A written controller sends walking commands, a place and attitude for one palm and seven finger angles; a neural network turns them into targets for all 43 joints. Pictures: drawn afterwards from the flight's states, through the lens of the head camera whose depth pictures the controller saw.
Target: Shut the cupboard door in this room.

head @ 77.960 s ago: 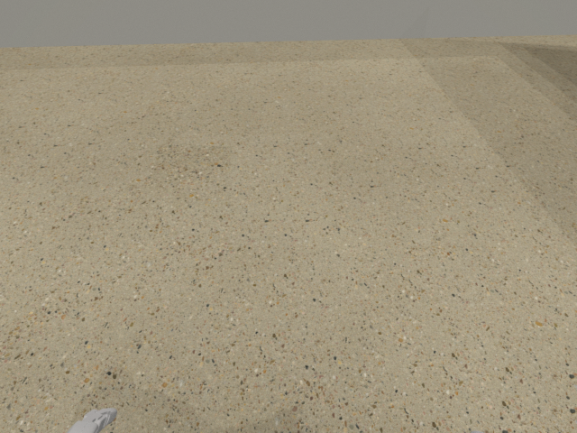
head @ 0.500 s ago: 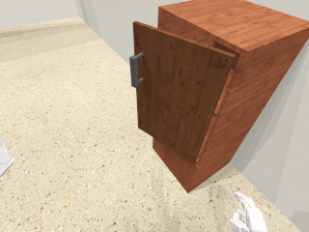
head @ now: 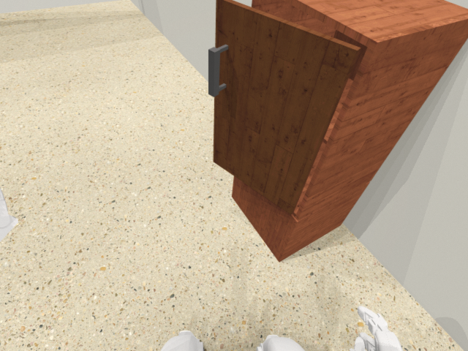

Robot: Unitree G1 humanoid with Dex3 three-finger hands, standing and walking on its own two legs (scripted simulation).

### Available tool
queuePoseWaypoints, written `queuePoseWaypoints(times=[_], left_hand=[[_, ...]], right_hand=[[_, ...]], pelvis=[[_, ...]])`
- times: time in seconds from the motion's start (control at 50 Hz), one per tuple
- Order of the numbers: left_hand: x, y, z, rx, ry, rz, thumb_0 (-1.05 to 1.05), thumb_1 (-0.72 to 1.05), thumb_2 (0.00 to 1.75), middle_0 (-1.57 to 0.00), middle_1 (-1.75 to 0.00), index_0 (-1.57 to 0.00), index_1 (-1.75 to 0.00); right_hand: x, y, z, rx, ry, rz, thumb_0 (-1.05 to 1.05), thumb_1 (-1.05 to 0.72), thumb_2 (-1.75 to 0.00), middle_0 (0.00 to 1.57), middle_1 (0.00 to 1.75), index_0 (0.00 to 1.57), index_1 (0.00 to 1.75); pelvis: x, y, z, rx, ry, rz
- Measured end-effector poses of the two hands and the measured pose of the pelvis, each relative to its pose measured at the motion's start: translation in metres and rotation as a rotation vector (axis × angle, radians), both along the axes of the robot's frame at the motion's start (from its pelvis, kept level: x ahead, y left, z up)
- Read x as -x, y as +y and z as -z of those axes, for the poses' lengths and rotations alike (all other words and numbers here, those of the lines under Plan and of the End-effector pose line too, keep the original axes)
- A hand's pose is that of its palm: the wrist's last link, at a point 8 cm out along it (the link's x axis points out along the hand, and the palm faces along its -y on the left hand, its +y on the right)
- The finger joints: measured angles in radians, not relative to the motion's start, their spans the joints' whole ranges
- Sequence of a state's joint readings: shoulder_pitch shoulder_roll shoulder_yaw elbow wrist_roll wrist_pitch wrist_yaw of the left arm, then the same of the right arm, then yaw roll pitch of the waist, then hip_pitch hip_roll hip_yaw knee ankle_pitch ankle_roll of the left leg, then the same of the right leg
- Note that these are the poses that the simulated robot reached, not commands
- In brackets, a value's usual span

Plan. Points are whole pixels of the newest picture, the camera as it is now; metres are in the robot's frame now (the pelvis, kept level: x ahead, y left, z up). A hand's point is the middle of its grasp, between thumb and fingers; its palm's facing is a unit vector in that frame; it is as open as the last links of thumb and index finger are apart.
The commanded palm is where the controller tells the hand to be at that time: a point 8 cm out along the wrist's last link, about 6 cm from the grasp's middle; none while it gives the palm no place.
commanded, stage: step back with the hand held close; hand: left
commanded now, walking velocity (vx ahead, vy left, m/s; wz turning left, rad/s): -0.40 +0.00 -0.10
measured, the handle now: (218, 70) +0.81 +0.04 +0.06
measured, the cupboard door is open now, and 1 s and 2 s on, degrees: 19 19 19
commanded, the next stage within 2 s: stop stepping back and stand still in 0.16 s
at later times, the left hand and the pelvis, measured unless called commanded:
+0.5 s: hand out of the picture +0.12 +0.25 +0.19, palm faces +0.32 -0.83 -0.45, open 7.4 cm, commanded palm +0.06 +0.29 +0.20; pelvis -0.11 +0.00 +0.02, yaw -6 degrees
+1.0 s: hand out of the picture +0.04 +0.30 +0.19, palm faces +0.41 -0.86 -0.31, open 7.4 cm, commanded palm -0.04 +0.32 +0.20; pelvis -0.23 +0.04 +0.01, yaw -9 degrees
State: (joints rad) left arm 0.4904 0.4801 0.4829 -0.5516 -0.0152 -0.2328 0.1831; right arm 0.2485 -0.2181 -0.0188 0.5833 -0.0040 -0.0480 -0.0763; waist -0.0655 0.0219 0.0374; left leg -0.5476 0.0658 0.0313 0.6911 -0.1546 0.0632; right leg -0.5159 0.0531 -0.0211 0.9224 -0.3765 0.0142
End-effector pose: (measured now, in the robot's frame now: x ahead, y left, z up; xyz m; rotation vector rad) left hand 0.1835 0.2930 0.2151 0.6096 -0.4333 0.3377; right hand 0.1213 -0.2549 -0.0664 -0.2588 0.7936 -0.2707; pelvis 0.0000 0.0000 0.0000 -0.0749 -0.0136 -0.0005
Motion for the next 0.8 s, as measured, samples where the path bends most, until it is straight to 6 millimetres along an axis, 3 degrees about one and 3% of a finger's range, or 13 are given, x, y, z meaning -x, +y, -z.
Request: queuePoseWaypoints(times=[0.08, 0.16, 0.24, 0.34, 0.4, 0.46, 0.6, 0.72, 0.8], left_hand=[[0.033, 0.009, -0.008, -0.016, -0.034, -0.047, 0.01, 0.89, 0.9, -0.21, -0.3, -0.21, -0.3], [0.059, 0.002, 0.007, 0.038, 0.02, -0.088, 0.01, 0.89, 0.9, -0.21, -0.3, -0.21, -0.3], [0.07, -0.021, 0.017, 0.151, 0.052, -0.038, 0.01, 0.89, 0.9, -0.2, -0.3, -0.21, -0.3], [0.075, -0.034, -0.003, 0.11, -0.004, 0.08, 0.01, 0.89, 0.9, -0.21, -0.3, -0.21, -0.3], [0.079, -0.027, -0.01, 0.071, -0.005, 0.106, 0.01, 0.89, 0.9, -0.21, -0.3, -0.21, -0.3], [0.09, -0.013, -0.003, 0.068, 0.053, 0.094, 0.01, 0.89, 0.9, -0.21, -0.3, -0.21, -0.3], [0.137, 0.014, 0.02, 0.148, 0.173, -0.002, 0.01, 0.89, 0.9, -0.21, -0.3, -0.21, -0.3], [0.186, 0.016, 0.0, 0.109, 0.064, 0.005, 0.02, 0.89, 0.9, -0.21, -0.3, -0.21, -0.3], [0.216, 0.027, -0.011, 0.058, -0.052, 0.015, 0.01, 0.89, 0.9, -0.21, -0.3, -0.21, -0.3]], right_hand=[[0.009, 0.006, 0.002, -0.038, -0.019, -0.004, 0.02, -0.91, -0.9, 0.21, 0.3, 0.2, 0.3], [0.012, 0.011, 0.003, -0.07, -0.077, -0.059, 0.02, -0.91, -0.9, 0.21, 0.3, 0.2, 0.3], [0.027, 0.013, -0.001, -0.084, -0.057, -0.087, 0.02, -0.91, -0.9, 0.21, 0.3, 0.2, 0.3], [0.05, 0.004, -0.024, -0.049, -0.113, -0.017, 0.02, -0.9, -0.9, 0.21, 0.3, 0.2, 0.3], [0.069, -0.003, -0.035, -0.028, -0.155, 0.032, 0.02, -0.9, -0.9, 0.21, 0.3, 0.2, 0.3], [0.096, -0.008, -0.041, -0.009, -0.173, 0.072, 0.02, -0.91, -0.9, 0.21, 0.3, 0.2, 0.3], [0.163, -0.002, -0.036, 0.032, -0.059, 0.102, 0.01, -0.91, -0.9, 0.2, 0.3, 0.2, 0.3], [0.197, 0.02, -0.018, 0.019, 0.022, 0.013, 0.02, -0.91, -0.9, 0.2, 0.3, 0.2, 0.3], [0.212, 0.032, -0.004, 0.012, 0.039, 0.015, 0.02, -0.9, -0.9, 0.21, 0.3, 0.2, 0.3]], pelvis=[[0.013, -0.005, -0.001, -0.002, 0.029, 0.018], [0.038, -0.014, 0.002, -0.037, 0.072, 0.071], [0.067, -0.017, -0.009, -0.037, 0.043, 0.081], [0.08, -0.015, -0.014, -0.064, 0.047, 0.117], [0.095, -0.009, -0.015, -0.051, 0.029, 0.109], [0.108, -0.001, -0.017, -0.034, 0.011, 0.114], [0.135, 0.013, -0.025, -0.026, 0.003, 0.084], [0.173, 0.018, -0.02, -0.02, -0.023, 0.014], [0.184, 0.031, -0.008, -0.046, -0.026, 0.082]])
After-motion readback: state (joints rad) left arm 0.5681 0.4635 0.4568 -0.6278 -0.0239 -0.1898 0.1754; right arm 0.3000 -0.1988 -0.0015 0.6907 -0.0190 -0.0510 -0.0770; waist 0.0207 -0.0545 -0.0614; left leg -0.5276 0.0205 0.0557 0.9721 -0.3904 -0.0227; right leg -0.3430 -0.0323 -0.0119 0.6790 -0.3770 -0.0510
